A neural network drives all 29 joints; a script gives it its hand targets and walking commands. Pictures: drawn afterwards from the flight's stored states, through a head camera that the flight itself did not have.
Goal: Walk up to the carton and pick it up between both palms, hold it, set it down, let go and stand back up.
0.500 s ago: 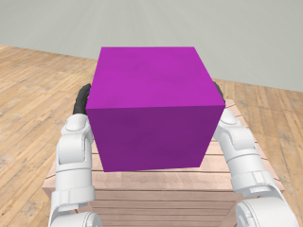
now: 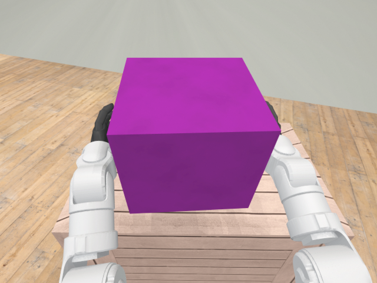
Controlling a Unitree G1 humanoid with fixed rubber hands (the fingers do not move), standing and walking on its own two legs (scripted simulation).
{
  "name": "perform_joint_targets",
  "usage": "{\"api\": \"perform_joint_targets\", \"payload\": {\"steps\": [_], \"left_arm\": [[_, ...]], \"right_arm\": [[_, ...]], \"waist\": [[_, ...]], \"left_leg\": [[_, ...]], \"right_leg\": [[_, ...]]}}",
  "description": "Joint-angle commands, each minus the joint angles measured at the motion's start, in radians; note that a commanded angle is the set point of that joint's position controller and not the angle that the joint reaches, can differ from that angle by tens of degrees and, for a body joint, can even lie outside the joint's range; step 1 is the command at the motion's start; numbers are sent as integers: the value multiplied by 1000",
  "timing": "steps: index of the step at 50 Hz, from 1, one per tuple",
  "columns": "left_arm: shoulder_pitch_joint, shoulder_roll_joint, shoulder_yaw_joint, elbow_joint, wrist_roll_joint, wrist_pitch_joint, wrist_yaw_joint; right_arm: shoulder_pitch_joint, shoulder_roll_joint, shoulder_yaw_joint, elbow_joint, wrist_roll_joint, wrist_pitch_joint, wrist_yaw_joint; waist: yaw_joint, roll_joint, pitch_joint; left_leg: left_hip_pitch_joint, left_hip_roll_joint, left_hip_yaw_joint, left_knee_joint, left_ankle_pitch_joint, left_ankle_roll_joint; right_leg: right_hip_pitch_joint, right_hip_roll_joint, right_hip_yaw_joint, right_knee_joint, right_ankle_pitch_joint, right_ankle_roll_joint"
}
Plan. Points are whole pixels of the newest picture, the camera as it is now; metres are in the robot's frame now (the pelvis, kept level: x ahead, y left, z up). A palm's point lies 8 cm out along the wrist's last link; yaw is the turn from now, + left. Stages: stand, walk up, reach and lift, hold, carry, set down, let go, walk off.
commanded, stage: hold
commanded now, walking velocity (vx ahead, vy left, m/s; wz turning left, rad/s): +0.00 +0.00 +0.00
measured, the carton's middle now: (187, 133) +0.39 +0.00 +0.18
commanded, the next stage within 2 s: none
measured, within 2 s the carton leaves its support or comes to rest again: neither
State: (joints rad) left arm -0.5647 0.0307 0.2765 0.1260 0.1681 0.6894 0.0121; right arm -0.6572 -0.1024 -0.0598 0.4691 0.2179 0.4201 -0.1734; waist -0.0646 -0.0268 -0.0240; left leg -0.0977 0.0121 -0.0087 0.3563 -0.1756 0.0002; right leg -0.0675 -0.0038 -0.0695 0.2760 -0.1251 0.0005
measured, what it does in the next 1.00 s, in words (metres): stands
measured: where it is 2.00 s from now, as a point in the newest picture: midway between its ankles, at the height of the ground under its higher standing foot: outside the picture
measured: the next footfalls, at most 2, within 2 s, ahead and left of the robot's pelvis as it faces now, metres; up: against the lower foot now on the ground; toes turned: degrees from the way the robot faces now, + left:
none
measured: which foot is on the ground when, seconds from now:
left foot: down 0.00-1.00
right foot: down 0.00-1.00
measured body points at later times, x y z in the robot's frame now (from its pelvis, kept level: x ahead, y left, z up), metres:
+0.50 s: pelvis +0.00 +0.00 +0.00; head -0.04 +0.02 +0.45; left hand +0.37 +0.17 +0.19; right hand +0.38 -0.16 +0.18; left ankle +0.02 +0.11 -0.75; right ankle +0.02 -0.12 -0.75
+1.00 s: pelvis +0.00 +0.00 +0.00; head -0.03 +0.02 +0.45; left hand +0.38 +0.18 +0.17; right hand +0.38 -0.16 +0.18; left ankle +0.02 +0.11 -0.75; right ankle +0.02 -0.12 -0.75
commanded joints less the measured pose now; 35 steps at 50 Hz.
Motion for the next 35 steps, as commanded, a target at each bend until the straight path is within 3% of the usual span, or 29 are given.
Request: {"api": "perform_joint_targets", "payload": {"steps": [1, 28, 29, 30, 31, 34, 35], "left_arm": [[-786, -545, -542, -176, -153, -65, -153], [-780, -551, -552, -187, -154, -62, -148], [-711, -518, -481, -70, -94, -42, -153], [-710, -539, -482, -77, -103, -42, -161], [-731, -542, -495, -95, -111, -48, -162], [-799, -573, -578, -224, -175, -75, -144], [-813, -573, -577, -228, -178, -77, -138]], "right_arm": [[-830, 609, 415, -362, 104, -71, 118], [-826, 599, 416, -371, 106, -73, 123], [-781, 567, 392, -252, 86, -45, 124], [-822, 593, 397, -296, 82, -59, 125], [-827, 595, 386, -290, 80, -64, 125], [-840, 618, 422, -380, 120, -80, 119], [-865, 623, 437, -407, 130, -82, 117]], "waist": [[-8, 57, -483], [-7, 63, -481], [16, 40, -347], [22, 12, -394], [17, 27, -405], [-8, 66, -544], [0, 73, -554]], "left_leg": [[96, -62, -3, -29, 272, -36], [112, -56, -5, -26, 287, -42], [86, -56, 6, -61, 215, -25], [78, -54, 10, -64, 185, -14], [72, -53, 9, -67, 187, -16], [140, -56, -5, -8, 350, -46], [139, -61, -3, 2, 359, -43]], "right_leg": [[166, 58, 26, -1, 200, 30], [149, 63, 22, -3, 185, 25], [107, 54, 30, -29, 121, 18], [119, 51, 31, -28, 116, 22], [120, 52, 31, -18, 125, 21], [155, 63, 31, 10, 258, 26], [155, 60, 32, 9, 271, 30]]}}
